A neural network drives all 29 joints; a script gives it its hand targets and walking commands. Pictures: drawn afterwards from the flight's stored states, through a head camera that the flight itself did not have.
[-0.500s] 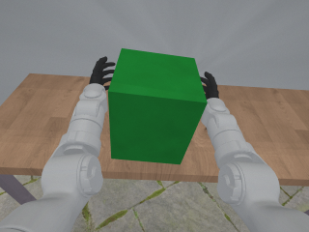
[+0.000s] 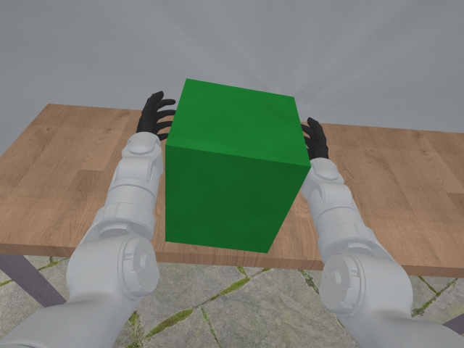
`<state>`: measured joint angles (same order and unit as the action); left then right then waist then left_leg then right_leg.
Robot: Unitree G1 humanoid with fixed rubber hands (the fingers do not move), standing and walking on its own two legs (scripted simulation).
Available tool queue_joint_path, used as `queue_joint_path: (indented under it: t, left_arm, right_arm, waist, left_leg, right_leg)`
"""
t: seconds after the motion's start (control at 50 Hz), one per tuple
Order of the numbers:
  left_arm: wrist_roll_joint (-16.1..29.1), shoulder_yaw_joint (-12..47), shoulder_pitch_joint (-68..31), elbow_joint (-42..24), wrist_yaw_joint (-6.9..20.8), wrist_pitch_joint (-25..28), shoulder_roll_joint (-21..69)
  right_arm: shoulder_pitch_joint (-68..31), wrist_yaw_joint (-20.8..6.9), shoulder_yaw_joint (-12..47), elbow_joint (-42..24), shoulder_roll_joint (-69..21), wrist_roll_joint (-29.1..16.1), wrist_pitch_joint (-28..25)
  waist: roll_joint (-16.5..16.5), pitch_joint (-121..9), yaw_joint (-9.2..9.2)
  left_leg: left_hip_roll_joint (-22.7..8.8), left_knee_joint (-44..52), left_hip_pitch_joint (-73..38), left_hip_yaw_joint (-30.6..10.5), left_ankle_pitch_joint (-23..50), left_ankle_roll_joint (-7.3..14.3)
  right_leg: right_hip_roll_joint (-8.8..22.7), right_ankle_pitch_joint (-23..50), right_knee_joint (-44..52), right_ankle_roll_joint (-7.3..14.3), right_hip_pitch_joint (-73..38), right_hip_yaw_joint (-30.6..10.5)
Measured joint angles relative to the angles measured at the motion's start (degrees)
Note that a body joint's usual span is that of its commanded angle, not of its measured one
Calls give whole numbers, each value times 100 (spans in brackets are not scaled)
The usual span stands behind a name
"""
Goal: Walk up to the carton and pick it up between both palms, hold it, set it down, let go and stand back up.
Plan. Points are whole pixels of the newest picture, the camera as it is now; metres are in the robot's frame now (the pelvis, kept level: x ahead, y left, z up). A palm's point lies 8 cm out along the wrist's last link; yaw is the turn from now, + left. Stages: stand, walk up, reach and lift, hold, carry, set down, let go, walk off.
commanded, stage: set down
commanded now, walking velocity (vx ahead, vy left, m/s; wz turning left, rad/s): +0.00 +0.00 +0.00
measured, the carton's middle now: (228, 170) +0.43 +0.02 +0.09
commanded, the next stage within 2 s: none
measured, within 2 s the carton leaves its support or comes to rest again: rests again in 0.64 s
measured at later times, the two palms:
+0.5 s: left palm (149, 146) +0.42 +0.16 +0.15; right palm (312, 173) +0.41 -0.14 +0.12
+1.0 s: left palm (140, 158) +0.41 +0.18 +0.13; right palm (304, 173) +0.41 -0.12 +0.11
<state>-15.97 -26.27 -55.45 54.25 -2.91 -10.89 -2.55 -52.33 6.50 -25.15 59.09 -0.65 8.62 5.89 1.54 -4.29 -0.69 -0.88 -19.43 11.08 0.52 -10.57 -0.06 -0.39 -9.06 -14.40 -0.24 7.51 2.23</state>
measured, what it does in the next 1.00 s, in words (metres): stands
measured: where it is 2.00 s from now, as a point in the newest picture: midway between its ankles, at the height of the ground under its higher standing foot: outside the picture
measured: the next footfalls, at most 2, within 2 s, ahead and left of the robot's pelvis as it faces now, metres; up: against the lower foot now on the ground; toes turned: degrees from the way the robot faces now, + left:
none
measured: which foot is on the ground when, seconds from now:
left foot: down 0.00-1.00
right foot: down 0.00-1.00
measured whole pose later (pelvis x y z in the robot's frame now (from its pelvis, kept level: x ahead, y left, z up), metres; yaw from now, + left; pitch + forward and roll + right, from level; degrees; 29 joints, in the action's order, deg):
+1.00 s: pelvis +0.00 +0.00 +0.00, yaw +1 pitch +2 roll -1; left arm -22.3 -29.2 -47.6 44.9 1.3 -7.6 1.8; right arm -45.7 1.8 -35.4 50.8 -7.3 20.4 -3.5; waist 2.9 -1.0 0.5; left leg 0.0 -17.5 9.5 0.2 -9.7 0.2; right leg 0.5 -9.2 -13.8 -0.5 6.2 2.7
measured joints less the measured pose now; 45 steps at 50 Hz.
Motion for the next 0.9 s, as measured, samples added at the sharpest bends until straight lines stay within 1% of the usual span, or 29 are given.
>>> queue_joint_path:
  t: [0.1, 0.18, 0.34, 0.48, 0.66, 0.76, 0.9]
  left_arm:
    - [-110, -80, 67, -11, 43, 103, 65]
    - [-138, -70, 161, -78, 76, 198, 102]
    - [-246, -69, 276, -201, 104, 299, 188]
    - [-284, -36, 384, -388, 137, 275, 263]
    - [-485, -251, 439, -542, 282, 279, 339]
    - [-490, -261, 609, -722, 312, 315, 383]
    - [-564, -285, 690, -857, 394, 331, 394]
  right_arm:
    - [134, -97, -301, -162, -131, 296, -72]
    - [242, -143, -390, -309, -206, 428, -135]
    - [373, -258, -646, -377, -304, 741, -365]
    - [511, -314, -732, -463, -365, 806, -510]
    - [572, -336, -739, -664, -448, 883, -580]
    - [596, -403, -857, -731, -532, 1018, -705]
    - [618, -415, -949, -816, -629, 1116, -839]
  waist:
    - [30, 31, 48]
    - [44, 10, 80]
    - [62, 8, 107]
    - [54, 21, 84]
    - [76, 185, 128]
    - [90, 222, 134]
    - [148, 347, 124]
  left_leg:
    - [-1, 48, 45, 13, 56, -2]
    - [1, 69, 123, 25, 84, 6]
    - [16, 76, 152, 16, 88, 4]
    - [23, 80, 86, 7, 62, 6]
    - [52, 162, -69, 34, 81, 32]
    - [57, 161, -72, 14, 82, 23]
    - [72, 184, -147, -22, 94, 24]
  right_leg:
    - [0, 44, 21, 6, 62, -12]
    - [2, 70, 25, 4, 152, -23]
    - [17, 64, 28, 1, 176, -11]
    - [23, 38, 40, -4, 103, 0]
    - [54, 0, 5, -25, 9, -23]
    - [58, 10, 34, -22, -18, -2]
    - [71, 5, 53, -26, -105, 38]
